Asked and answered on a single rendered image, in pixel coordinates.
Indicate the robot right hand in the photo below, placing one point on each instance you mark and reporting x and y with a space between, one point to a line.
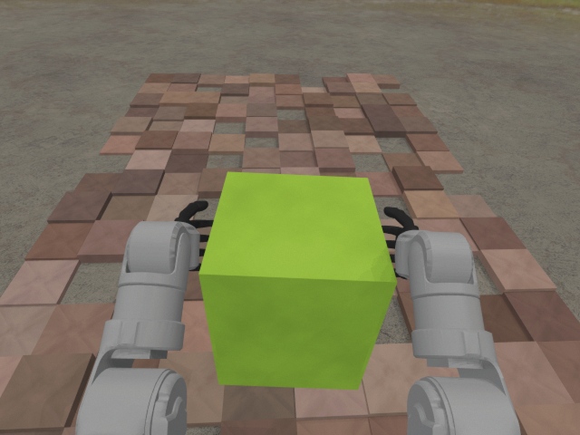
404 220

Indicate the robot left hand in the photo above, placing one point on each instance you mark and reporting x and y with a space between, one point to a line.
188 212

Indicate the robot right upper arm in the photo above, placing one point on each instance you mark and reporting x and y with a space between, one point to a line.
459 406

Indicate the robot left upper arm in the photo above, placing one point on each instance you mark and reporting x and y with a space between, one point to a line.
135 401

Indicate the right robot forearm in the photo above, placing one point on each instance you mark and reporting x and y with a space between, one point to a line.
449 329

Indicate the carton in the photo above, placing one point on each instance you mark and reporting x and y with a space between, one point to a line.
296 280

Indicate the left robot forearm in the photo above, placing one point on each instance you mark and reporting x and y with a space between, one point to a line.
146 322

